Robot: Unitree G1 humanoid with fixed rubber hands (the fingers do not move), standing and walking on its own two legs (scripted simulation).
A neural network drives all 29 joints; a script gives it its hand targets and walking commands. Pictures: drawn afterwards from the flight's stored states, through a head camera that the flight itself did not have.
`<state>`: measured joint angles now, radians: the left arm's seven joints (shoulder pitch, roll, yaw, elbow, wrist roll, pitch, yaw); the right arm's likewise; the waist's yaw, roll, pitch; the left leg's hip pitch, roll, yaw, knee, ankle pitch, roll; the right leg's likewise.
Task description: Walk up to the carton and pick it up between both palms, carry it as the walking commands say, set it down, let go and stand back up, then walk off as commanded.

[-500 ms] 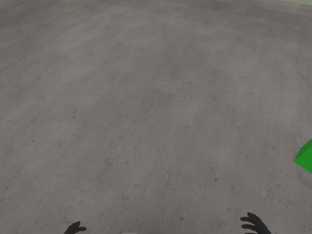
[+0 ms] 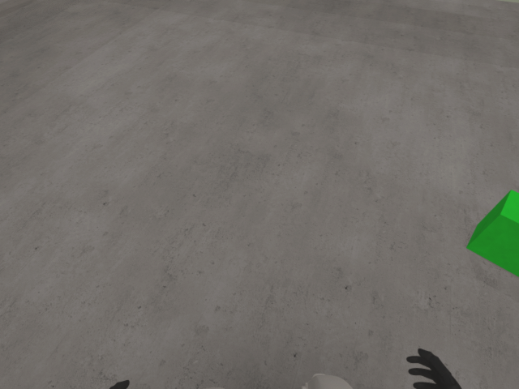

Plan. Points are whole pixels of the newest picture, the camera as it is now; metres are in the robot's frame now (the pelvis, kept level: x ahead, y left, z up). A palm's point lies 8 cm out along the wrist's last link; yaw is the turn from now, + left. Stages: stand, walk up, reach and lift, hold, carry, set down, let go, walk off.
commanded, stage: walk up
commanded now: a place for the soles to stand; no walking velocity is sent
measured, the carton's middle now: out of the picture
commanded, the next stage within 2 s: none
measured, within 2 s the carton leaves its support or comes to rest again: neither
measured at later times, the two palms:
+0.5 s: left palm (187, 326) +0.23 +0.15 -0.10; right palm out of the picture +0.05 -0.43 -0.11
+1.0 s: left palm (300, 250) +0.37 -0.05 -0.08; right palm out of the picture +0.05 -0.58 -0.11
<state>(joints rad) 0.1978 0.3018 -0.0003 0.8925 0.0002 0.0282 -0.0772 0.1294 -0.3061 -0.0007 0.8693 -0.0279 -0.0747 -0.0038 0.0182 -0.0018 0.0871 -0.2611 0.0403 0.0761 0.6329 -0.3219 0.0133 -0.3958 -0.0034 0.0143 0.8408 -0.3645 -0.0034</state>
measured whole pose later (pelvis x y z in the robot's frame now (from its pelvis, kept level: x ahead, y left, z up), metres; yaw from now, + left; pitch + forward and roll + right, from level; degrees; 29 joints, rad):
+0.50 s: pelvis +0.05 -0.11 -0.01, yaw -17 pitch +0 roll +1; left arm 0.20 0.38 0.03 0.79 0.00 0.04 -0.12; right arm 0.23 -0.43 0.00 0.87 -0.03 -0.10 -0.02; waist 0.02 0.01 0.07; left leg -0.39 0.03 0.10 0.63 -0.32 0.01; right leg -0.41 0.05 0.03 0.72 -0.32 -0.04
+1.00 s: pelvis +0.14 -0.27 +0.00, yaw -33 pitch +1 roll +2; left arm 0.25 0.39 0.03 0.79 0.00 0.00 -0.08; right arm 0.23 -0.43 0.00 0.87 -0.03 -0.09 -0.02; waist 0.02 0.01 0.06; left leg -0.56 0.09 0.05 0.99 -0.44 0.01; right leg -0.34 0.04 0.02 0.64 -0.31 -0.07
